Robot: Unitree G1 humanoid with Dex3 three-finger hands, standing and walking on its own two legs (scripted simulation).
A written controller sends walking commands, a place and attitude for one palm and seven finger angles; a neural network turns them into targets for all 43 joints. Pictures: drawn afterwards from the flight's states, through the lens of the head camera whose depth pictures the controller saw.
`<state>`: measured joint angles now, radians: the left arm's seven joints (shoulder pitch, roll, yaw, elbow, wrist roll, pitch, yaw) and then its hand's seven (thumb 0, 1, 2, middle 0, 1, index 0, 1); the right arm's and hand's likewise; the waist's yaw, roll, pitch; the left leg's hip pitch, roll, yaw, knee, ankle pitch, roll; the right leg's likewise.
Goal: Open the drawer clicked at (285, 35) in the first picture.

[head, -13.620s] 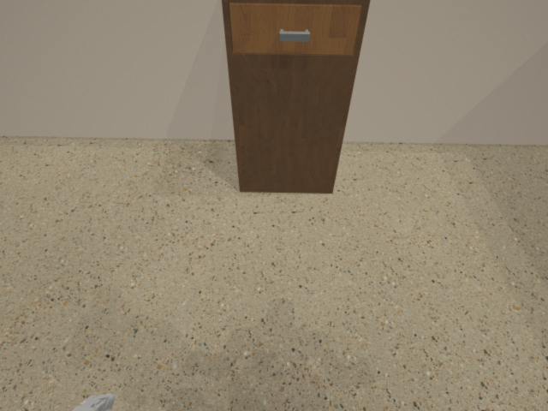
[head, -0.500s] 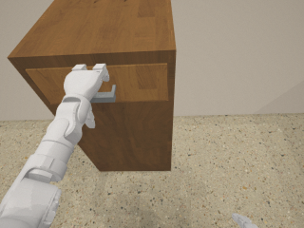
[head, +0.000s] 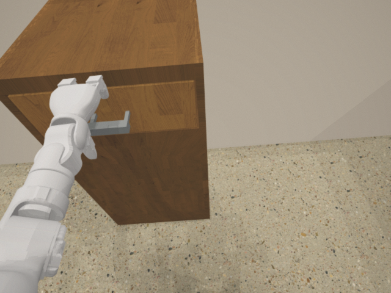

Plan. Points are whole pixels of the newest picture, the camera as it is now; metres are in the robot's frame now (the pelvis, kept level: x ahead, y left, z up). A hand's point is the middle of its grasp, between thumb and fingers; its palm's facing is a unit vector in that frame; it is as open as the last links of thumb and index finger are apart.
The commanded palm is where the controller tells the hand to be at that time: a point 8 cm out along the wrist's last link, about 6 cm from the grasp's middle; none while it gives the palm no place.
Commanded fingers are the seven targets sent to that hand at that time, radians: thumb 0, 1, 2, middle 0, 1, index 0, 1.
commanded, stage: move the hooked fingers above the handle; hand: left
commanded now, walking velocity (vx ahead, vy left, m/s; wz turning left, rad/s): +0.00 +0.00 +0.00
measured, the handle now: (109, 121) +0.51 +0.24 +0.04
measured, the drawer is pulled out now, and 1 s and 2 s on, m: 0.00 0.00 0.00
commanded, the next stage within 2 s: none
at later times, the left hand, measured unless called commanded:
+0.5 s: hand (97, 107) +0.46 +0.22 +0.13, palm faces +0.06 +0.02 -1.00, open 13.6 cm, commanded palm +0.43 +0.25 +0.16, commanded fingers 0.00 -0.50 0.30 -0.30 -1.20 -0.30 -1.20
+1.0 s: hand (84, 113) +0.46 +0.26 +0.12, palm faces +0.05 +0.03 -1.00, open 13.7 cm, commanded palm +0.43 +0.24 +0.16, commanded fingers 0.00 -0.50 0.30 -0.30 -1.20 -0.30 -1.20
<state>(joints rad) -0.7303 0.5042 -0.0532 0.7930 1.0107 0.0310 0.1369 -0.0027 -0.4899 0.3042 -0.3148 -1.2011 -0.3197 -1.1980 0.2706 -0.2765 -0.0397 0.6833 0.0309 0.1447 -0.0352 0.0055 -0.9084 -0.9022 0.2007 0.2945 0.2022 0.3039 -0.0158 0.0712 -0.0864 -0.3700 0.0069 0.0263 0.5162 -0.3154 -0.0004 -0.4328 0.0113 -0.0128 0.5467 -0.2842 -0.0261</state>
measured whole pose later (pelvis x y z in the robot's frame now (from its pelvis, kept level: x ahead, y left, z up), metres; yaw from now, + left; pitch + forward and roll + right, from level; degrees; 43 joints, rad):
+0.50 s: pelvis -0.01 +0.01 +0.00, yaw -1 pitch +10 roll +0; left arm -0.87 0.45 -0.12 0.90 1.00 0.09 0.16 0.00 -0.49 0.30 -0.35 -1.24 -0.34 -1.26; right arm 0.25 -0.26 0.00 0.70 0.04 0.16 -0.05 0.00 -0.91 -0.90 0.20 0.29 0.20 0.30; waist -0.02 0.08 -0.09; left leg -0.39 -0.01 0.04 0.51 -0.30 0.02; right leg -0.45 0.00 0.00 0.53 -0.26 -0.01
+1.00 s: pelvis -0.01 +0.02 +0.00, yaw +1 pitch +11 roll +0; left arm -0.88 0.48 -0.13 0.93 1.00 0.11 0.18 0.00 -0.49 0.30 -0.31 -1.20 -0.34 -1.24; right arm 0.27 -0.27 -0.04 0.71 0.03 0.13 -0.02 0.01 -0.91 -0.90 0.20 0.29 0.20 0.30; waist -0.03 0.07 -0.10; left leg -0.44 -0.01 0.02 0.56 -0.32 0.02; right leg -0.48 -0.01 -0.02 0.56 -0.27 0.00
